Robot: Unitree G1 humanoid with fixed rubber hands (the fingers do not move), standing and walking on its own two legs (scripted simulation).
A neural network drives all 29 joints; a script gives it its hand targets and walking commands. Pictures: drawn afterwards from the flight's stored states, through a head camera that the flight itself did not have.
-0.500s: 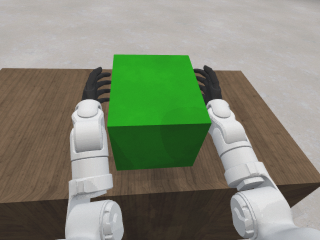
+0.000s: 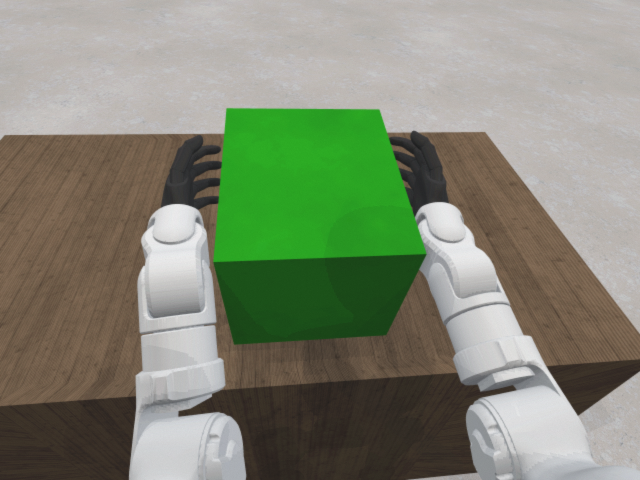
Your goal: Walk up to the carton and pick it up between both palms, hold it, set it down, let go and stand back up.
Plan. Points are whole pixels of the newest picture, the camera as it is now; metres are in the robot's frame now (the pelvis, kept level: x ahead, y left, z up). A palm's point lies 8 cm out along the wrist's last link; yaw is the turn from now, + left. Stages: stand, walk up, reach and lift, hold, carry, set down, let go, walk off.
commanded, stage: hold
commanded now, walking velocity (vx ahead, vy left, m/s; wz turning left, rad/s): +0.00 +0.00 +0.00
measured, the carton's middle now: (308, 224) +0.37 +0.01 +0.14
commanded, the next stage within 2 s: none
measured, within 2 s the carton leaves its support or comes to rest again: neither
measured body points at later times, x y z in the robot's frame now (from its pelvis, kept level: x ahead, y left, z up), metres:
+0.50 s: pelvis +0.00 +0.00 +0.00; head -0.03 +0.04 +0.45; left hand +0.37 +0.16 +0.18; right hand +0.37 -0.13 +0.18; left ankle +0.06 +0.13 -0.75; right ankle -0.02 -0.12 -0.75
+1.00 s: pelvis +0.00 +0.00 +0.00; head -0.04 +0.03 +0.45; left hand +0.37 +0.16 +0.19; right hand +0.38 -0.13 +0.19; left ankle +0.06 +0.13 -0.75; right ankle -0.02 -0.12 -0.75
